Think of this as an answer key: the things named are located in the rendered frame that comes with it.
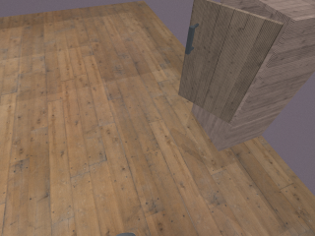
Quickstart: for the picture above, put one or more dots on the handle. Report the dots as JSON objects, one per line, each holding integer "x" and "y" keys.
{"x": 190, "y": 37}

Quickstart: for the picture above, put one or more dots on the cupboard door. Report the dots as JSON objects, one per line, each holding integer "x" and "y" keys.
{"x": 230, "y": 46}

